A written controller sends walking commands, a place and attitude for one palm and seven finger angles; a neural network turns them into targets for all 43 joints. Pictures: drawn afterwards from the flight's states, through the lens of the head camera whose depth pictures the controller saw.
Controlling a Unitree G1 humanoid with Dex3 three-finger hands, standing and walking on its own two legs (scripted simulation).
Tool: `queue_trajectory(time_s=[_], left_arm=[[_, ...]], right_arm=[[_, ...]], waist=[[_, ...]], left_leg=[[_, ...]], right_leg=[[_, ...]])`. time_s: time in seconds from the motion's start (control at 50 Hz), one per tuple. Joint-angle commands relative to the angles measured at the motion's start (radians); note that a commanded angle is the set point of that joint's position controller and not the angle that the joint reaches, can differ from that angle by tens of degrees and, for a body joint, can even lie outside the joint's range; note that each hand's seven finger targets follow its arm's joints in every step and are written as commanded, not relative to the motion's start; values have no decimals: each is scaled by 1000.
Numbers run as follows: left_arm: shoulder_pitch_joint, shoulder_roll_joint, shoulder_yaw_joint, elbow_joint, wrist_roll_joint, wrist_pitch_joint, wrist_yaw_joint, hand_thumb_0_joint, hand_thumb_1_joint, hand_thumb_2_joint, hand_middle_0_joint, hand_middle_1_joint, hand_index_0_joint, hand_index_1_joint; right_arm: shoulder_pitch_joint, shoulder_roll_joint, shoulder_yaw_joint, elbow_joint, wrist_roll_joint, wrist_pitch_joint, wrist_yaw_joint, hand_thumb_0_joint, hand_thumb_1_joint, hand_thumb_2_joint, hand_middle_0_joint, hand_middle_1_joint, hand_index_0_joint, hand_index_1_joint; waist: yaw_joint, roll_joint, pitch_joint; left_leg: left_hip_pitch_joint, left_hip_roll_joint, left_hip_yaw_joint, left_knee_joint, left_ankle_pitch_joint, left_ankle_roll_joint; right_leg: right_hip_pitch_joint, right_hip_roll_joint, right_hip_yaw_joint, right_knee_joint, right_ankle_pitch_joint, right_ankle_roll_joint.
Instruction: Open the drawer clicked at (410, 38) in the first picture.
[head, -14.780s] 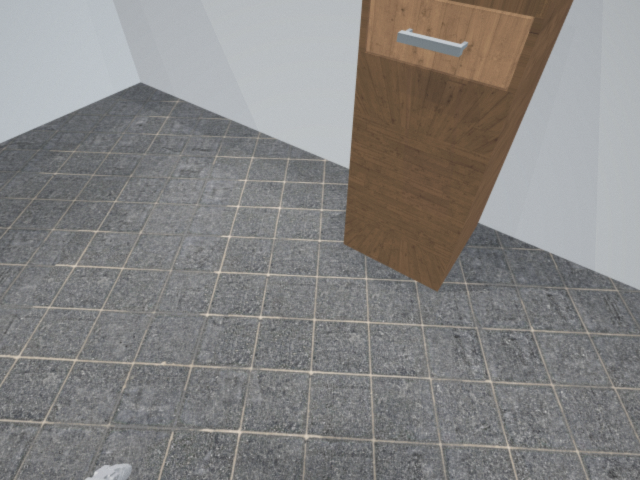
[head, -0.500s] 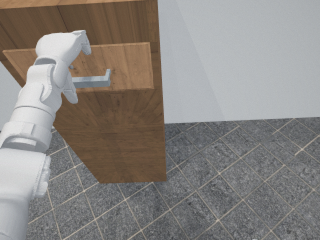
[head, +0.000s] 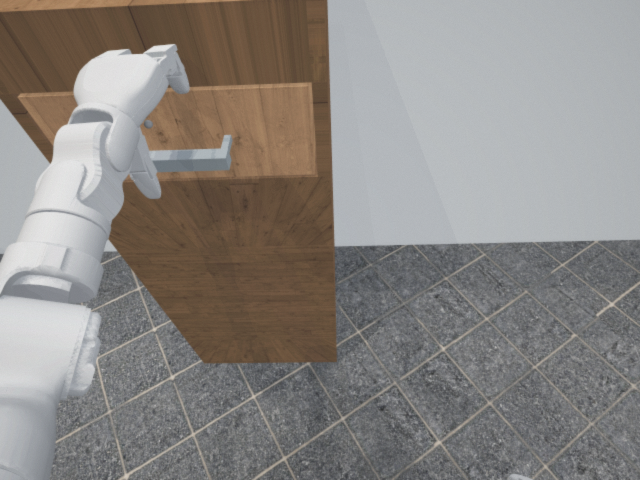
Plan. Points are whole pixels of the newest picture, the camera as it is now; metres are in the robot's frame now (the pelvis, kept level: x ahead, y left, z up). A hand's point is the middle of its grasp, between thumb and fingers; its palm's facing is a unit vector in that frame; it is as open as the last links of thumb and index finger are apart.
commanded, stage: move the hooked fingers above the handle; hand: left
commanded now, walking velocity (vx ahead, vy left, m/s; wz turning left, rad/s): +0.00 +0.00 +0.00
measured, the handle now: (175, 151) +0.53 +0.21 +0.13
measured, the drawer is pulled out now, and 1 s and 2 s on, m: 0.00 0.00 0.00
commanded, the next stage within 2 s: lower the fingers behind the handle in 1.52 s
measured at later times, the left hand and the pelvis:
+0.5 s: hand (127, 133) +0.47 +0.23 +0.20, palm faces +0.10 -0.04 -0.99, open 13.8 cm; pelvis -0.01 +0.00 +0.00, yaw +1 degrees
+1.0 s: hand (126, 120) +0.48 +0.23 +0.21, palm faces +0.14 +0.01 -0.99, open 13.6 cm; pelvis +0.00 +0.00 +0.00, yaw -1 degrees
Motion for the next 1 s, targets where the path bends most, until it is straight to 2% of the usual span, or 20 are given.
queue_trajectory(time_s=[0.0,0.04,0.1,0.16,0.2,0.22,0.26,0.32,0.4,0.46,0.52,0.56,0.6,0.66,0.72,0.8,0.84,0.88,0.94,0.98], left_arm=[[-330,278,74,-73,60,151,-18,0,-500,300,-300,-1200,-300,-1200],[-267,340,119,-75,51,154,-55,0,-500,300,-300,-1200,-300,-1200],[-288,299,74,-104,18,119,-118,0,-500,300,-300,-1200,-300,-1200],[-381,311,83,-246,14,21,-139,0,-500,300,-300,-1200,-300,-1200],[-482,240,24,-437,-2,-63,-131,0,-500,300,-300,-1200,-300,-1200],[-502,265,58,-478,-9,-92,-114,0,-500,300,-300,-1200,-300,-1200],[-526,259,69,-492,-29,-124,-82,0,-500,300,-300,-1200,-300,-1200],[-519,315,137,-403,-55,-108,-22,0,-500,300,-300,-1200,-300,-1200],[-461,348,164,-159,-33,8,37,0,-500,300,-300,-1200,-300,-1200],[-443,309,83,-30,20,105,20,0,-500,300,-300,-1200,-300,-1200],[-404,233,10,-40,49,121,-52,0,-500,300,-300,-1200,-300,-1200],[-412,147,-67,-114,35,96,-115,0,-500,300,-300,-1200,-300,-1200],[-410,113,-81,-229,-1,36,-164,0,-500,300,-300,-1200,-300,-1200],[-454,184,-2,-397,-46,-61,-168,0,-500,300,-300,-1200,-300,-1200],[-499,287,115,-446,-63,-115,-92,0,-500,300,-300,-1200,-300,-1200],[-511,473,298,-320,-28,-64,70,0,-500,300,-300,-1200,-300,-1200],[-500,407,227,-260,7,7,129,0,-500,300,-300,-1200,-300,-1200],[-464,411,209,-163,45,89,140,0,-500,300,-300,-1200,-300,-1200],[-358,331,114,-40,65,196,49,0,-500,300,-300,-1200,-300,-1200],[-289,264,50,-47,51,220,-36,0,-500,300,-300,-1200,-300,-1200]], right_arm=[[-12,-136,-34,-132,4,5,-5,0,-900,-900,200,300,200,300],[-28,-141,-26,-149,8,21,-11,0,-900,-900,200,300,200,300],[-43,-142,-21,-176,21,18,-33,0,-900,-900,200,300,200,300],[-27,-130,-31,-181,17,2,-46,0,-900,-900,200,300,200,300],[-14,-110,-45,-191,8,-14,-46,0,-900,-900,200,300,200,300],[1,-108,-55,-175,2,-23,-44,0,-900,-900,200,300,200,300],[26,-104,-61,-153,-3,-34,-41,0,-900,-900,200,300,200,300],[34,-109,-57,-117,-4,-43,-31,0,-900,-900,200,300,200,300],[15,-126,-37,-80,4,-36,-22,0,-900,-900,200,300,200,300],[0,-136,-25,-84,10,-25,-19,0,-900,-900,200,300,200,300],[6,-137,-34,-119,12,-15,-18,0,-900,-900,200,300,200,300],[6,-136,-42,-139,14,-10,-20,0,-900,-900,200,300,200,300],[8,-132,-51,-152,10,-16,-26,0,-900,-900,200,300,200,300],[14,-121,-55,-157,4,-23,-34,0,-900,-900,200,300,200,300],[28,-111,-55,-139,-2,-31,-30,0,-900,-900,200,300,200,300],[11,-107,-33,-108,-10,-36,-25,0,-900,-900,200,300,200,300],[-18,-92,-21,-102,-4,-40,-18,0,-900,-900,200,300,200,300],[-20,-107,-23,-88,-4,-35,-13,0,-900,-900,200,300,200,300],[-24,-129,-25,-104,2,-13,-6,0,-900,-900,200,300,200,300],[-30,-140,-29,-125,16,3,-11,0,-900,-900,200,300,200,300]], waist=[[33,-123,-393],[44,-168,-339],[16,-218,-247],[2,-119,-286],[-15,-21,-362],[-15,47,-388],[-21,88,-397],[-8,50,-372],[11,-58,-296],[6,-82,-271],[-5,-98,-350],[-33,-101,-344],[-44,-113,-359],[-19,-16,-381],[10,39,-383],[65,-9,-372],[66,-3,-383],[67,-22,-417],[48,-97,-429],[24,-156,-346]], left_leg=[[174,6,-44,-7,446,8],[142,4,-36,-23,387,14],[115,-1,-34,-42,278,23],[185,-5,-48,-29,286,31],[290,-8,-62,-4,349,36],[341,-4,-72,6,374,32],[386,-3,-85,23,418,22],[341,-4,-89,22,416,10],[193,-5,-71,-14,330,-2],[139,1,-60,-26,284,-4],[187,3,-56,-4,335,11],[218,-1,-62,3,337,19],[270,-3,-77,10,375,27],[338,-7,-91,17,421,26],[355,1,-107,19,483,9],[213,-3,-82,-4,448,-6],[186,0,-67,-16,431,-15],[187,9,-53,-19,448,-20],[180,13,-40,-24,427,-6],[184,14,-36,-30,390,8]], right_leg=[[218,-9,39,-22,455,1],[234,-12,43,-32,442,9],[218,-23,48,-62,378,16],[177,-16,63,-64,361,13],[136,-8,65,-59,352,2],[103,-2,66,-58,337,-2],[54,7,53,-50,324,-8],[59,12,40,-48,321,-10],[103,5,30,-55,291,-8],[106,-5,32,-52,275,-1],[148,-12,48,-40,354,2],[123,-10,49,-46,366,6],[111,-7,49,-50,376,5],[75,2,52,-43,357,-2],[50,14,33,-34,333,-11],[151,17,30,-25,349,-18],[180,12,27,-19,358,-17],[204,10,28,-16,387,-12],[233,-3,36,-22,424,3],[194,-7,34,-48,408,10]])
